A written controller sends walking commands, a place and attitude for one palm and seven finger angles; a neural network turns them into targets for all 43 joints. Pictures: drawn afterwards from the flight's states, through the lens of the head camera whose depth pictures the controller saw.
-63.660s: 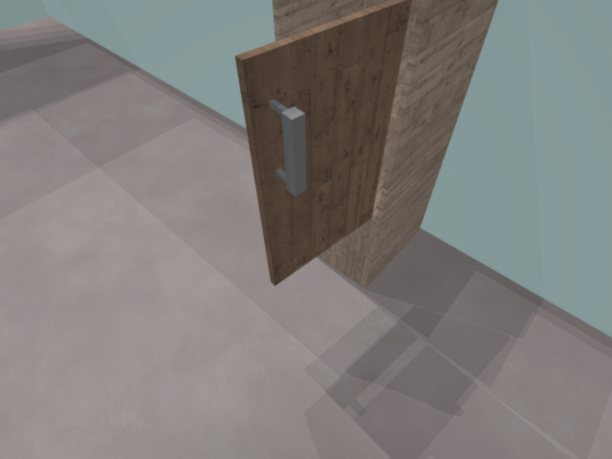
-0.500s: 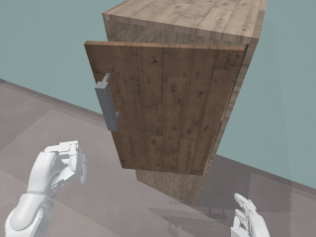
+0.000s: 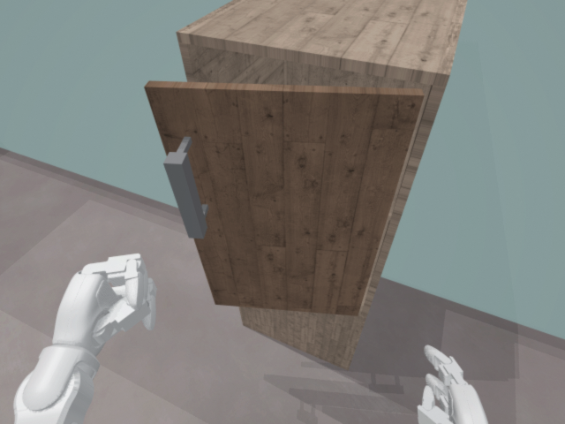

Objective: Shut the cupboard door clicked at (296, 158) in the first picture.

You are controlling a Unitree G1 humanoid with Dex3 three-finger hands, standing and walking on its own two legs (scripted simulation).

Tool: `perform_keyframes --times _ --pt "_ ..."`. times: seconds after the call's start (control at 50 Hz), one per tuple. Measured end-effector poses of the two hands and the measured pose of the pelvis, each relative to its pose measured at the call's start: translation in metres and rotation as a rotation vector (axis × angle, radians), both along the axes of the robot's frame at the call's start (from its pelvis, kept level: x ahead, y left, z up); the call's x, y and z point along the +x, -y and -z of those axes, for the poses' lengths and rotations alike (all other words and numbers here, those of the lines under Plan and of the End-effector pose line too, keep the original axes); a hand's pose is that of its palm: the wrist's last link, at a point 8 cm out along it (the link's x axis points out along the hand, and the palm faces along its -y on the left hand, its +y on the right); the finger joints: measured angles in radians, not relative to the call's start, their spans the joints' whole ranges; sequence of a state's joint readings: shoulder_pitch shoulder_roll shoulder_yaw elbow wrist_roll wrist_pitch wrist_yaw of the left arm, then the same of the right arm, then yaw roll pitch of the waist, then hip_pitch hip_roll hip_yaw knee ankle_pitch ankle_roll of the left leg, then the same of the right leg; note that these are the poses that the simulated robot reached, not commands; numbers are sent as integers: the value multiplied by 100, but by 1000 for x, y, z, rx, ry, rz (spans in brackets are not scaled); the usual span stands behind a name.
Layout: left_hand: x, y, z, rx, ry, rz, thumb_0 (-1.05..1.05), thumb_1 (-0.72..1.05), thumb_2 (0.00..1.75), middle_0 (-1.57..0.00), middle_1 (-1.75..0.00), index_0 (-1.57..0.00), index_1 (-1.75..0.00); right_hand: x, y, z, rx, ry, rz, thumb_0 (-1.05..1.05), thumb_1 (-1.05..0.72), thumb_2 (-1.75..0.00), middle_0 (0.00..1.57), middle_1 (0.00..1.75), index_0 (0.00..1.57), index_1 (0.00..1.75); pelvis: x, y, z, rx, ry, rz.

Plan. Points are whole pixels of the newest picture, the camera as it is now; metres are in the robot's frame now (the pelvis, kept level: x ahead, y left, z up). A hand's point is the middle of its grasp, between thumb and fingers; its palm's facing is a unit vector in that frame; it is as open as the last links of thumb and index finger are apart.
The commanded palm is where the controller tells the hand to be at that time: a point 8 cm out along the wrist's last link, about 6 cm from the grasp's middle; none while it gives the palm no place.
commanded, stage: bring the fist close to the handle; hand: left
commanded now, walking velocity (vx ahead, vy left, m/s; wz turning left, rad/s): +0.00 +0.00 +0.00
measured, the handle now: (192, 189) +0.43 +0.19 +0.11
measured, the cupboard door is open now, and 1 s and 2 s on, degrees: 18 18 13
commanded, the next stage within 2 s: push the door shut along its arc in 1.40 s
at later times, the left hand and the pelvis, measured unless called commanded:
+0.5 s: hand (169, 266) +0.28 +0.18 +0.11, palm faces -0.01 -1.00 -0.05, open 3.1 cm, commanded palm +0.26 +0.23 +0.11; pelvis +0.00 +0.00 +0.00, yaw -1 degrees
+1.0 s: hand (189, 238) +0.33 +0.16 +0.11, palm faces -0.02 -1.00 -0.03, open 3.1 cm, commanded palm +0.30 +0.22 +0.11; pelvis +0.00 +0.00 +0.00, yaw -1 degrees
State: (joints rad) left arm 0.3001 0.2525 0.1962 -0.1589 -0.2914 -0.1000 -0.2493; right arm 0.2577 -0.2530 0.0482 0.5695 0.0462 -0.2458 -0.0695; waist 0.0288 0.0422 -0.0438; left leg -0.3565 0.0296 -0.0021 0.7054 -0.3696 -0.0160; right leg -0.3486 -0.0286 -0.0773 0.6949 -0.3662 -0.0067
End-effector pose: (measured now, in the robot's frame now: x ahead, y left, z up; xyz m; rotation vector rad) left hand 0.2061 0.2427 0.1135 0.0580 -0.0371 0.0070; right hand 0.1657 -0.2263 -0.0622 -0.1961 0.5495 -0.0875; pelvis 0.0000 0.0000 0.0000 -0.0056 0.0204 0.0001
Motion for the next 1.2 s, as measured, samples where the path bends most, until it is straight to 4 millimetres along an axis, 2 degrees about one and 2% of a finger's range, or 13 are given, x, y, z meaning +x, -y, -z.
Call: perform_keyframes --times 0.18,0.3,0.44,0.7,1.02,1.1,1.2 --pt "9 4 -1 -6 10 3 2 90 90 -130 -150 -131 -150 -3 -4 4 6 -8 -7 1 -90 -90 20 30 21 30 -3 -2 0 0 5 -5" --pt "27 13 0 -7 8 28 2 90 90 -130 -150 -131 -150 -7 -4 6 7 -25 4 1 -90 -90 20 30 21 30 -5 -2 0 4 2 -1" --pt "48 14 -1 -9 -1 19 2 89 90 -130 -150 -130 -150 -13 0 8 8 -51 26 1 -90 -90 20 30 21 30 -3 -2 -1 7 -3 8" --pt "71 15 2 -17 -13 16 2 90 90 -130 -150 -130 -150 -13 8 10 -7 -89 45 1 -90 -90 20 30 21 30 2 -2 -2 8 -13 12" --pt "107 25 2 -27 -24 23 2 90 90 -130 -150 -130 -150 -14 6 15 5 -135 55 1 -90 -90 20 30 21 30 4 -3 -3 9 -24 16" --pt "112 25 0 -28 -17 18 2 90 90 -130 -150 -130 -150 -17 7 16 9 -149 66 1 -90 -90 20 30 21 30 6 -3 -4 10 -26 22" --pt "108 24 0 -27 -11 16 2 90 90 -130 -150 -130 -150 -20 10 16 12 -158 78 1 -90 -90 20 30 21 30 7 -3 -4 10 -25 25"
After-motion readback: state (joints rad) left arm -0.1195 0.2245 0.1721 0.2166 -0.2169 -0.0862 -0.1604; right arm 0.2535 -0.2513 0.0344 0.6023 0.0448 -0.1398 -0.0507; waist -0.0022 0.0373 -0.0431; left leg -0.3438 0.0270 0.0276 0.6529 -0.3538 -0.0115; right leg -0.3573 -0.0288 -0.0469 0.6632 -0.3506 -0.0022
